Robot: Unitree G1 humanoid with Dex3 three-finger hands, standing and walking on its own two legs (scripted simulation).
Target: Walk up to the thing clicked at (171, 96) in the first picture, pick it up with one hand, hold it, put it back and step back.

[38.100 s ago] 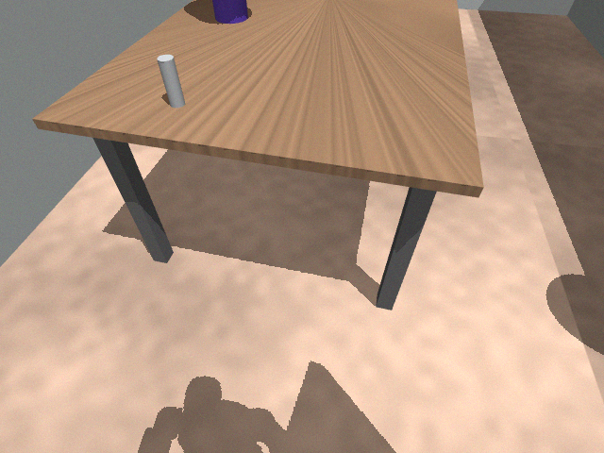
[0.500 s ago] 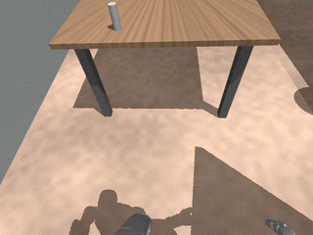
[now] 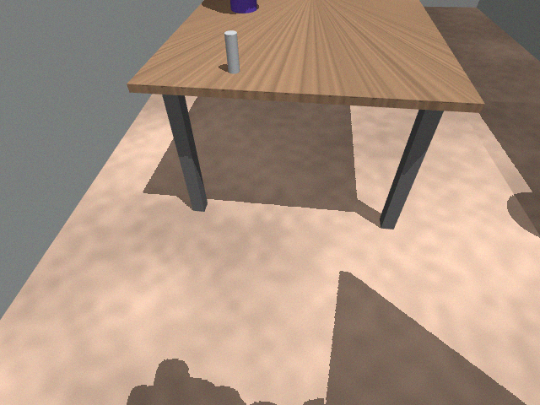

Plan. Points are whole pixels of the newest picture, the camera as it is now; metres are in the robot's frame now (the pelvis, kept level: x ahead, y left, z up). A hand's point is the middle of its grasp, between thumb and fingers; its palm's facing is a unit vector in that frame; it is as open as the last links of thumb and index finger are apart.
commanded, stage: step back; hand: left
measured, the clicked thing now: (232, 52) +1.17 +0.18 +0.03
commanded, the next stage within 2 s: stand in 0.60 s
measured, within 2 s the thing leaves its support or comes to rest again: neither
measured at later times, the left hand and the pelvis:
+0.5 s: hand out of the picture +0.14 +0.31 -0.15, palm faces +0.00 -0.93 -0.37, open 7.4 cm; pelvis +0.06 +0.05 +0.00, yaw +0 degrees
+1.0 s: hand out of the picture +0.15 +0.28 -0.13, palm faces -0.03 -0.94 -0.33, open 7.4 cm; pelvis +0.04 +0.04 +0.02, yaw +0 degrees
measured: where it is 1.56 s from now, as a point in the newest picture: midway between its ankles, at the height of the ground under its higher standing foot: outside the picture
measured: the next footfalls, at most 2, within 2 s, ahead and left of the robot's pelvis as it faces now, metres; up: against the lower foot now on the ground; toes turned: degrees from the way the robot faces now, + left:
left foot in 0.24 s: +0.10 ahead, +0.17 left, +0.00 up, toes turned +2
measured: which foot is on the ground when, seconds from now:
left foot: up 0.00-0.22, down 0.24-1.00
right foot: down 0.00-1.00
